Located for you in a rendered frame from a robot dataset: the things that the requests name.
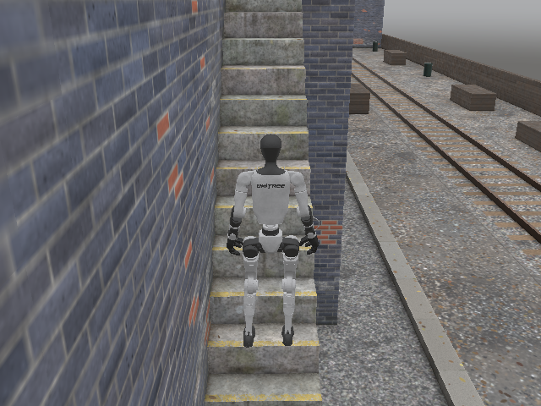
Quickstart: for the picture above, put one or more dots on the robot left forearm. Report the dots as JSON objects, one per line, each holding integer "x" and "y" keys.
{"x": 234, "y": 226}

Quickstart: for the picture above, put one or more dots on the right robot upper arm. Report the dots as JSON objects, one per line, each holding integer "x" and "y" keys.
{"x": 296, "y": 178}

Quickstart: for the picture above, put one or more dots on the robot right hand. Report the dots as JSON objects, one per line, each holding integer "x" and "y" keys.
{"x": 314, "y": 242}

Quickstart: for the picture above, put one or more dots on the robot right forearm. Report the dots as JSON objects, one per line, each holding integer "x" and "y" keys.
{"x": 308, "y": 225}

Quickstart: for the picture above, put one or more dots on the robot right shin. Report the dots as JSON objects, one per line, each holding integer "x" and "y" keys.
{"x": 288, "y": 307}

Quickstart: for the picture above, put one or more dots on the robot left hand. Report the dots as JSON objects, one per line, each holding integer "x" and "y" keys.
{"x": 238, "y": 243}

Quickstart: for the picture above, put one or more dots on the robot right foot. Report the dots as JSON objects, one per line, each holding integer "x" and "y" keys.
{"x": 287, "y": 338}

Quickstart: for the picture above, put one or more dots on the left robot upper arm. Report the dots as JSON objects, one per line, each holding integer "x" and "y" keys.
{"x": 243, "y": 180}

